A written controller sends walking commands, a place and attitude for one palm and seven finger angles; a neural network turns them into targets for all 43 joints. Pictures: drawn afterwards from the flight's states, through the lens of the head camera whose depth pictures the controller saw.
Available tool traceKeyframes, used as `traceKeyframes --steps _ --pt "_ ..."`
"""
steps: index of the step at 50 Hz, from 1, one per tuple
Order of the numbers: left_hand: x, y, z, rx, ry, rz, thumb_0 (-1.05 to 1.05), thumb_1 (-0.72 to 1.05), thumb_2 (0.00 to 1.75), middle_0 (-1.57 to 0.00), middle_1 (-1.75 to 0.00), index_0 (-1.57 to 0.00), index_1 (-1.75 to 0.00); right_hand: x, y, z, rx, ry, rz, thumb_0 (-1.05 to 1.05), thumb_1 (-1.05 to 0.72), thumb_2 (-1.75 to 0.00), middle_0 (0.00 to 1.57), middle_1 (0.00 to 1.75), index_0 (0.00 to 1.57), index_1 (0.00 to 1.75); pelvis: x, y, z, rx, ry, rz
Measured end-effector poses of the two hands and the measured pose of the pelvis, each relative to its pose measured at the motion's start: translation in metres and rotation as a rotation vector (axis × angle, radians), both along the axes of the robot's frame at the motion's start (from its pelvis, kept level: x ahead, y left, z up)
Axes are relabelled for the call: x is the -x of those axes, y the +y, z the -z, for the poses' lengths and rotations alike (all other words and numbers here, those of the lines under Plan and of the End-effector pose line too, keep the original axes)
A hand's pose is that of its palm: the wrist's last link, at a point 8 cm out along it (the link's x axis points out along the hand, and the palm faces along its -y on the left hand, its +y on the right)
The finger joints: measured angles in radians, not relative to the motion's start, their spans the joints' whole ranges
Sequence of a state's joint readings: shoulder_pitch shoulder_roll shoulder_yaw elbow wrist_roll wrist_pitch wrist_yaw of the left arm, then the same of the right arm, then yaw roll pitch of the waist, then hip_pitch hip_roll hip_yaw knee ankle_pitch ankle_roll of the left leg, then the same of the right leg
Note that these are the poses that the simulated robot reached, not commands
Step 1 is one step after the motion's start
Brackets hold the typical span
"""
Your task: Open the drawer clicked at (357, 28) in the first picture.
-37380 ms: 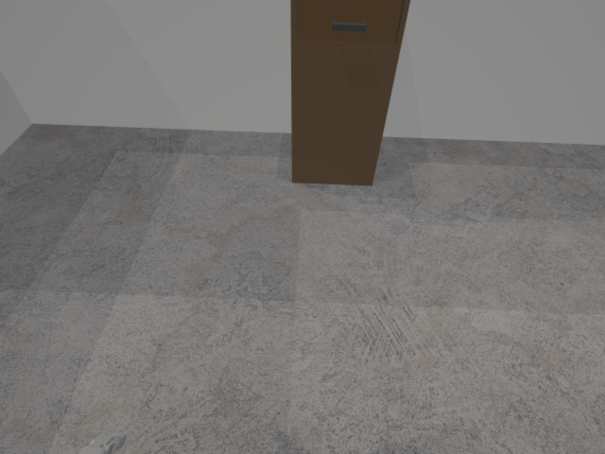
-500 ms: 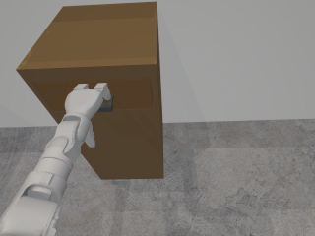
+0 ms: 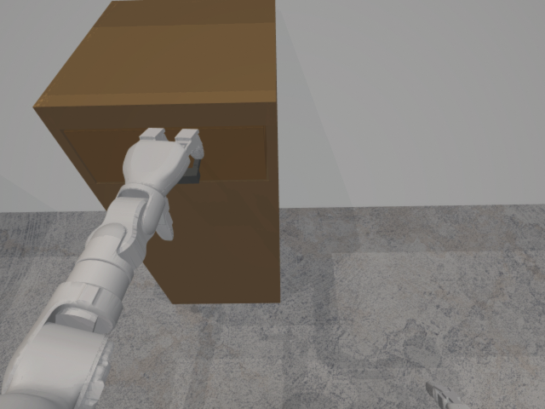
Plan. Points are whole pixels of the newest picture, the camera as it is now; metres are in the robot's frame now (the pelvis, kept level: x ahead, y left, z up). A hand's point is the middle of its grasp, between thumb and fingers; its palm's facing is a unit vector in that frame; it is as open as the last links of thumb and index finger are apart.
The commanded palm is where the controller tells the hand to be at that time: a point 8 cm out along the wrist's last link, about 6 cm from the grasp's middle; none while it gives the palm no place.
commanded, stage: re-aim the fingers above the handle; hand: left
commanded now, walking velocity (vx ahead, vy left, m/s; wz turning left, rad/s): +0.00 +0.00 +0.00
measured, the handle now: (169, 168) +0.53 +0.22 +0.02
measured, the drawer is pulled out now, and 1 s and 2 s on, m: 0.00 0.00 0.00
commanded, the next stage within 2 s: lower the fingers behind the handle in 1.08 s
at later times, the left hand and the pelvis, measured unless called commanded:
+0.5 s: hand (177, 169) +0.46 +0.17 +0.09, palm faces +0.17 -0.07 -0.98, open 13.8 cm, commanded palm +0.42 +0.23 +0.13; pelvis +0.00 +0.00 +0.00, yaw +0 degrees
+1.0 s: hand (178, 161) +0.47 +0.17 +0.10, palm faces +0.21 -0.07 -0.98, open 13.8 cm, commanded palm +0.44 +0.23 +0.13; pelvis +0.00 +0.00 -0.01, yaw +0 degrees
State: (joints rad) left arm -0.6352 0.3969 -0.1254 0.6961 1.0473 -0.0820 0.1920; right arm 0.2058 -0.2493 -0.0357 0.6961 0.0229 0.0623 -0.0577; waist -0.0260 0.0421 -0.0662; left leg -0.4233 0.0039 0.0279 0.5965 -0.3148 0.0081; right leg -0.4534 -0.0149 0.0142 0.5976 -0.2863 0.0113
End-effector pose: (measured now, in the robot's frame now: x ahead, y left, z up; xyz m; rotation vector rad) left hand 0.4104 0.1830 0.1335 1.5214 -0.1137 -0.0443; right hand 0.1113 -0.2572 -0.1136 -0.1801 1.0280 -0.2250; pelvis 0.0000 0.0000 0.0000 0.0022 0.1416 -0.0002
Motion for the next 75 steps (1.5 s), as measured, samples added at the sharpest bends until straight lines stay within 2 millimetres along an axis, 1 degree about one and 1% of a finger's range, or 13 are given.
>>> traceKeyframes --steps 5,11,18,22,28,35,42,47,53,59,64,70,75 --pt "-0.011 0.033 -0.014 -0.059 -0.068 -0.158 0.01 -0.49 0.30 -0.32 -1.21 -0.32 -1.20 0.011 0.006 0.007 -0.033 0.025 0.012 0.01 -0.91 -0.89 0.20 0.30 0.20 0.30 0.002 -0.001 0.000 -0.004 0.013 0.022" --pt "-0.003 0.079 -0.006 -0.101 0.101 -0.344 0.00 -0.49 0.30 -0.31 -1.20 -0.31 -1.20 0.029 0.005 0.012 -0.048 0.089 0.027 0.01 -0.91 -0.89 0.20 0.30 0.20 0.30 -0.002 -0.001 -0.002 -0.001 0.021 0.011" --pt "0.009 0.018 0.024 -0.017 0.187 0.000 0.00 -0.49 0.30 -0.31 -1.20 -0.32 -1.20 0.028 -0.008 0.006 0.041 0.111 0.001 0.01 -0.91 -0.89 0.20 0.30 0.20 0.30 -0.003 0.002 0.000 0.008 0.003 -0.029" --pt "-0.001 -0.014 0.014 0.018 0.020 0.139 0.00 -0.49 0.30 -0.32 -1.21 -0.32 -1.20 0.024 -0.011 0.004 0.054 0.082 0.013 0.01 -0.91 -0.89 0.20 0.30 0.20 0.30 0.000 0.003 0.004 0.007 0.024 -0.013" --pt "-0.028 0.020 -0.026 -0.039 -0.193 -0.123 0.01 -0.49 0.30 -0.32 -1.20 -0.32 -1.20 0.026 -0.001 0.015 -0.019 0.091 0.032 0.01 -0.91 -0.89 0.20 0.30 0.20 0.30 0.002 0.002 0.003 -0.004 0.045 0.030" --pt "-0.013 0.082 -0.007 -0.121 0.169 -0.458 0.00 -0.48 0.30 -0.31 -1.20 -0.31 -1.20 0.024 0.009 0.018 -0.080 0.113 0.043 0.01 -0.91 -0.89 0.20 0.30 0.20 0.30 -0.008 -0.001 -0.003 -0.002 0.035 0.018" --pt "0.007 0.013 0.040 0.000 0.283 -0.013 0.00 -0.48 0.30 -0.31 -1.20 -0.32 -1.20 0.000 -0.006 0.003 0.050 0.070 -0.033 0.01 -0.91 -0.89 0.20 0.30 0.20 0.30 -0.008 -0.001 0.000 0.006 0.008 -0.041" --pt "-0.006 -0.024 0.013 0.032 -0.010 0.187 0.00 -0.48 0.30 -0.32 -1.20 -0.33 -1.20 -0.008 -0.013 0.000 0.077 0.017 -0.013 0.01 -0.91 -0.89 0.20 0.30 0.20 0.30 -0.006 0.000 0.006 0.006 0.040 -0.019" --pt "-0.044 0.024 -0.030 -0.060 -0.192 -0.151 0.01 -0.48 0.30 -0.32 -1.20 -0.32 -1.20 0.005 -0.002 0.016 -0.007 0.075 0.014 0.01 -0.91 -0.89 0.19 0.30 0.20 0.30 -0.004 -0.001 0.006 -0.004 0.065 0.021" --pt "-0.040 0.051 -0.017 -0.124 0.103 -0.374 0.00 -0.48 0.30 -0.31 -1.20 -0.34 -1.26 0.023 0.009 0.023 -0.083 0.149 0.043 0.01 -0.91 -0.89 0.20 0.30 0.20 0.30 -0.012 -0.002 -0.001 -0.004 0.060 0.022" --pt "-0.023 0.039 0.028 -0.033 0.331 -0.226 0.00 -0.48 0.30 -0.31 -1.20 -0.33 -1.24 0.025 -0.002 0.012 -0.018 0.130 0.047 0.01 -0.91 -0.89 0.20 0.30 0.20 0.30 -0.013 -0.005 -0.001 -0.002 0.035 0.002" --pt "-0.005 0.042 0.018 -0.028 0.114 -0.029 0.00 -0.48 0.30 -0.31 -1.22 -0.31 -1.21 0.025 -0.021 0.007 0.068 0.123 0.019 0.01 -0.91 -0.89 0.20 0.30 0.20 0.30 -0.009 -0.005 0.006 0.008 0.049 -0.015" --pt "-0.008 0.046 0.022 -0.027 -0.015 -0.081 0.00 -0.49 0.30 -0.31 -1.21 -0.31 -1.20 0.027 -0.023 0.015 0.048 0.139 -0.001 0.01 -0.91 -0.89 0.20 0.30 0.20 0.30 -0.002 -0.003 0.012 0.010 0.079 -0.022"
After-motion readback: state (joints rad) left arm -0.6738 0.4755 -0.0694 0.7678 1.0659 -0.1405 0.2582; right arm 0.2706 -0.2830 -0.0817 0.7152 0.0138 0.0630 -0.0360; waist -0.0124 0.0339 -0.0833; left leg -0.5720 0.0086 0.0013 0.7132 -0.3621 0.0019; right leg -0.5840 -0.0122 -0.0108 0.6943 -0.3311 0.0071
